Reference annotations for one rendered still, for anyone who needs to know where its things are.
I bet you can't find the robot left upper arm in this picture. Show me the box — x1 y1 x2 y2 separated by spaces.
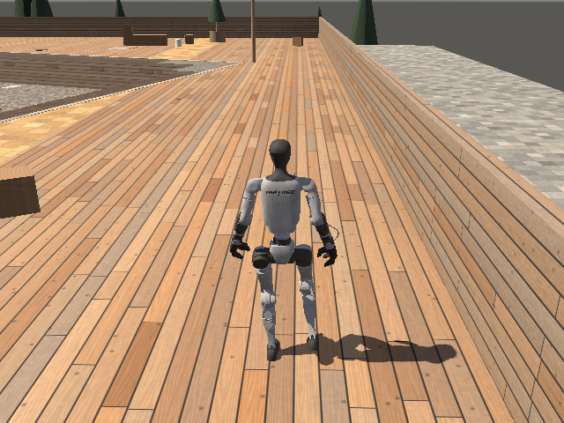
238 177 263 226

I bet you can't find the right robot forearm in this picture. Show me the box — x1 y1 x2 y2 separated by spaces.
315 213 335 249

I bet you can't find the left robot hand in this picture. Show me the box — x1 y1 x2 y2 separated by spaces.
229 242 250 259

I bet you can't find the robot right upper arm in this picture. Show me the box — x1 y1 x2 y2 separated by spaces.
299 177 324 226

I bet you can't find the robot torso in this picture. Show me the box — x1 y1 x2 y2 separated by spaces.
260 173 301 264

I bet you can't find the right robot hand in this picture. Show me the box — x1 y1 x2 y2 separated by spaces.
317 246 338 267

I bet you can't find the left robot foot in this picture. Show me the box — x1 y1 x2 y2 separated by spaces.
267 338 279 361

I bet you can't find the left robot forearm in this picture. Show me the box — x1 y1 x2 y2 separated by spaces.
231 212 248 245

